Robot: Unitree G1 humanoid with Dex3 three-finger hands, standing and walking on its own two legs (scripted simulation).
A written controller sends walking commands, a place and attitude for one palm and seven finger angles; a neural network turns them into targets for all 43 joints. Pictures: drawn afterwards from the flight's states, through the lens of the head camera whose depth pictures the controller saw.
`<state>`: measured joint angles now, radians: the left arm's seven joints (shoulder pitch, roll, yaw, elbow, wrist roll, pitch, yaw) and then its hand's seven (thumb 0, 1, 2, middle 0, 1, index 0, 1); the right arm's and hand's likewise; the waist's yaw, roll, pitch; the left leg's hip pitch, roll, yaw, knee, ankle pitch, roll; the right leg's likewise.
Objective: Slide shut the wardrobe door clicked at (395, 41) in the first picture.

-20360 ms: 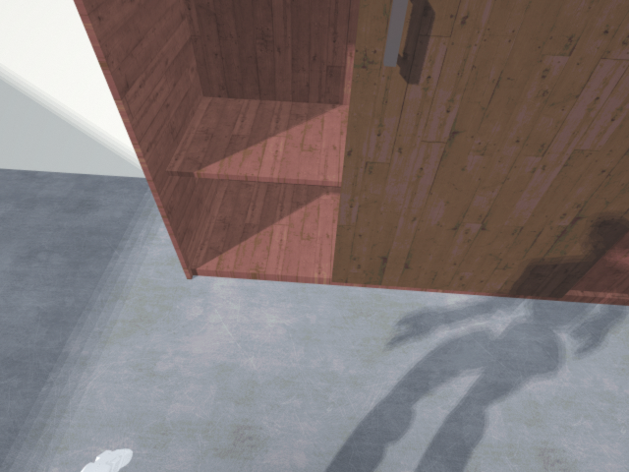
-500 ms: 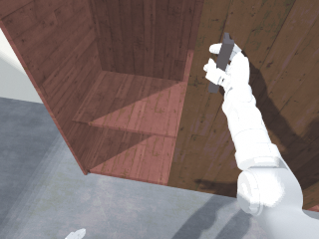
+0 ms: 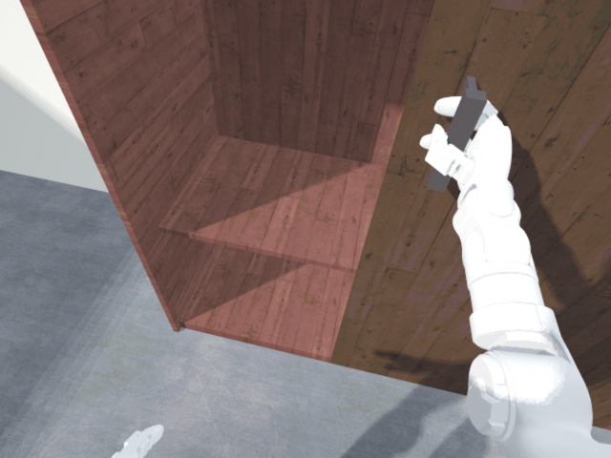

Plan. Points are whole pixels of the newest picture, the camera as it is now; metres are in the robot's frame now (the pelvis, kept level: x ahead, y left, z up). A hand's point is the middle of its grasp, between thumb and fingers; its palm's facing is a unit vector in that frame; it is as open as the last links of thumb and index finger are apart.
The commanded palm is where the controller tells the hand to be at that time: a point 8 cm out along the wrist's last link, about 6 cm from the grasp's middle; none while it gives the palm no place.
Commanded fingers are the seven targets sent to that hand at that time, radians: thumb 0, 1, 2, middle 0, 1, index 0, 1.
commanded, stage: grip the handle and tug to test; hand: right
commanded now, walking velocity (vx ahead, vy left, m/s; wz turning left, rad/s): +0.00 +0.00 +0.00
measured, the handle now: (453, 135) +0.50 -0.11 +0.20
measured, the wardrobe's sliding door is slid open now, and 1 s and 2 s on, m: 0.54 0.54 0.48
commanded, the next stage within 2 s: tug the door sideways, standing still in 0.18 s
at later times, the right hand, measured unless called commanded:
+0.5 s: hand (437, 152) +0.45 -0.08 +0.20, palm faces +0.14 +0.99 +0.01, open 5.8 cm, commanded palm +0.43 -0.10 +0.20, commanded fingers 0.00 -0.90 -0.90 0.45 1.40 0.45 1.40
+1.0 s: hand (437, 160) +0.45 -0.09 +0.19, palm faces +0.06 +0.99 -0.12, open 6.3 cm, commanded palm +0.44 -0.10 +0.20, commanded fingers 0.00 -0.90 -0.90 0.45 1.40 0.45 1.40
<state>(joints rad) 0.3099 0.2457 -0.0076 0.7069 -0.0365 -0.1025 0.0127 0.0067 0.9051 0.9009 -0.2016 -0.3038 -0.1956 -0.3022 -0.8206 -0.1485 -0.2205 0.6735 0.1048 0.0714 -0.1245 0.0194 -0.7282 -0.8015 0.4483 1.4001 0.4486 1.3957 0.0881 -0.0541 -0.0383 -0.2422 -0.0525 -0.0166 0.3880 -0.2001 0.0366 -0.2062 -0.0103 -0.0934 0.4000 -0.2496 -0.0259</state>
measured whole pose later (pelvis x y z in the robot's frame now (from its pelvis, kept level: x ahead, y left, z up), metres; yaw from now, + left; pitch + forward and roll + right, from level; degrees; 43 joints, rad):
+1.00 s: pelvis +0.00 +0.02 -0.02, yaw -3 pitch -1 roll -1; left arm 0.24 0.20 0.00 0.72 -0.02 -0.02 0.04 0.01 0.90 0.90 -0.20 -0.30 -0.20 -0.30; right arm -0.86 -0.20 -0.02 0.57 0.12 -0.07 -0.10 -0.07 -0.67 -0.81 0.44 1.40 0.24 1.40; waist 0.00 -0.05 0.15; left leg -0.36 0.00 0.00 0.76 -0.43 0.03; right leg -0.22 0.00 -0.03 0.60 -0.35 -0.02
